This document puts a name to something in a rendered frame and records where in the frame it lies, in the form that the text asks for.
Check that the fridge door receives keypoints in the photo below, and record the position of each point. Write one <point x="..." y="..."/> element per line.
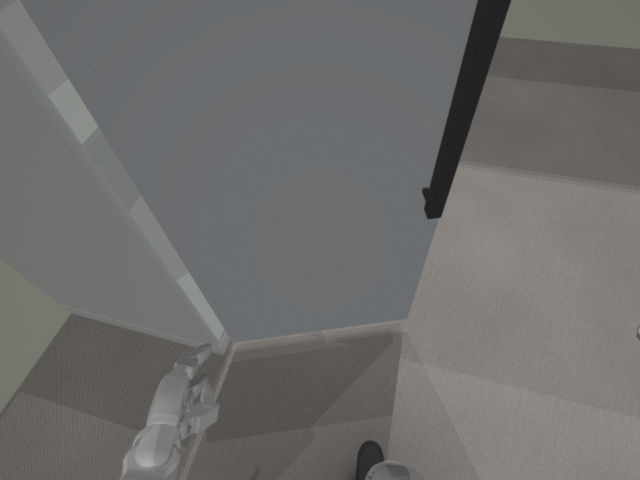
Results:
<point x="281" y="145"/>

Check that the handle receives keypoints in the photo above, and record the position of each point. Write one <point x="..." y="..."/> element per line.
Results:
<point x="485" y="30"/>

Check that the left robot hand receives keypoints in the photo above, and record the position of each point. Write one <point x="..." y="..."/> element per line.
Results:
<point x="173" y="400"/>

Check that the right robot foot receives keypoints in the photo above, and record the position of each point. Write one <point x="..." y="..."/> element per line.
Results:
<point x="370" y="453"/>

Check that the robot left forearm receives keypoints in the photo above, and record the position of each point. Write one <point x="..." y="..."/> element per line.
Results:
<point x="155" y="454"/>

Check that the robot right shin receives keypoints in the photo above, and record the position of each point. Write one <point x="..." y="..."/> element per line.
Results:
<point x="376" y="466"/>

